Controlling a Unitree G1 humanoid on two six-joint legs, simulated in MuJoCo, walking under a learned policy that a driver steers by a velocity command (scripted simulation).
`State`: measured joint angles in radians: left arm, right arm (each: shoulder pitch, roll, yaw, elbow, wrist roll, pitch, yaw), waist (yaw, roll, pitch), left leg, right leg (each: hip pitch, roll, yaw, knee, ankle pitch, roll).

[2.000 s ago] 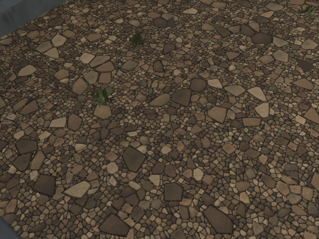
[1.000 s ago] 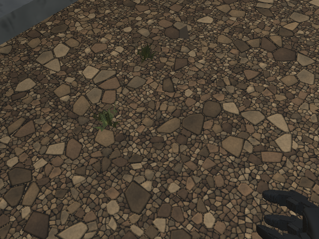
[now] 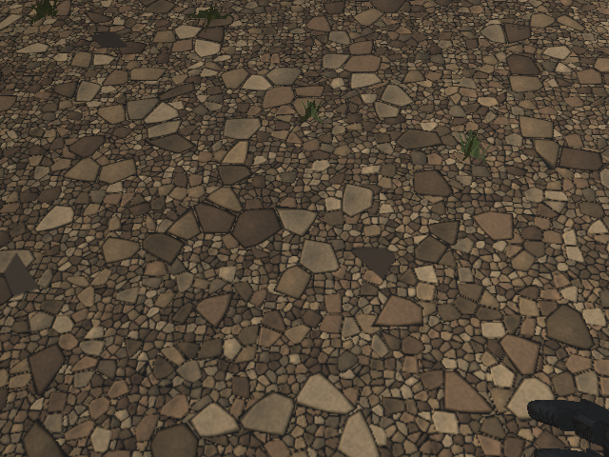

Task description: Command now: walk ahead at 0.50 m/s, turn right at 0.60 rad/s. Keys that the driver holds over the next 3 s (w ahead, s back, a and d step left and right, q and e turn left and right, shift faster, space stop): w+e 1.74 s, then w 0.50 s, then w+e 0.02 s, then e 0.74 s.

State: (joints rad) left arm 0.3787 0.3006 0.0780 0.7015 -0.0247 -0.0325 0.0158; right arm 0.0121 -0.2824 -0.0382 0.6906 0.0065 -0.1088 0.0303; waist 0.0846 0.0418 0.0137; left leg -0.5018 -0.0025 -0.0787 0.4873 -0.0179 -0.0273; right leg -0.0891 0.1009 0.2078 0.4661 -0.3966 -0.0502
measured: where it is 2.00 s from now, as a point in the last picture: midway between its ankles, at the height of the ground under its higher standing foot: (589, 298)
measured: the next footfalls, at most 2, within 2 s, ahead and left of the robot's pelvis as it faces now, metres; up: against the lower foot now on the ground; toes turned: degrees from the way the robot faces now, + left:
left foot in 0.02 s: +0.18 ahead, +0.13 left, +0.00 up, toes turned -5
right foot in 0.54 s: +0.42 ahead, -0.18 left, +0.00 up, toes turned -22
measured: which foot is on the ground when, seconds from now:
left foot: up 0.00-0.00, down 0.02-0.56, up 0.58-1.00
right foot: down 0.00-0.02, up 0.04-0.52, down 0.54-1.00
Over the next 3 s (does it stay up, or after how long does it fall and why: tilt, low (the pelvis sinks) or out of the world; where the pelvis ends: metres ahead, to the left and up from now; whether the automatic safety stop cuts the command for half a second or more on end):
stays up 1.04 -0.88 0.00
